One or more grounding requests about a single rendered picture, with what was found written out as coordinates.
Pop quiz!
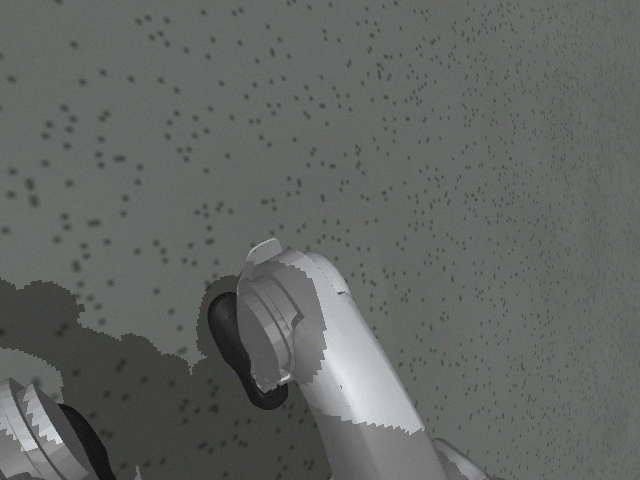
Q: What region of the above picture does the right robot hand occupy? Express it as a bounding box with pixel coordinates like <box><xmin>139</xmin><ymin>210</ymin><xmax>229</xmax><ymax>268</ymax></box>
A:
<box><xmin>431</xmin><ymin>438</ymin><xmax>492</xmax><ymax>480</ymax></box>

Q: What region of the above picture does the right robot foot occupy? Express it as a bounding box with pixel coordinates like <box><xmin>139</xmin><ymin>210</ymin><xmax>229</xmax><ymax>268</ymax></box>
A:
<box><xmin>207</xmin><ymin>292</ymin><xmax>288</xmax><ymax>410</ymax></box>

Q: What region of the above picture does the left robot foot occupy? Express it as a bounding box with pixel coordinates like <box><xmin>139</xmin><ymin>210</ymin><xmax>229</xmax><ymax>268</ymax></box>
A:
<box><xmin>58</xmin><ymin>404</ymin><xmax>116</xmax><ymax>480</ymax></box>

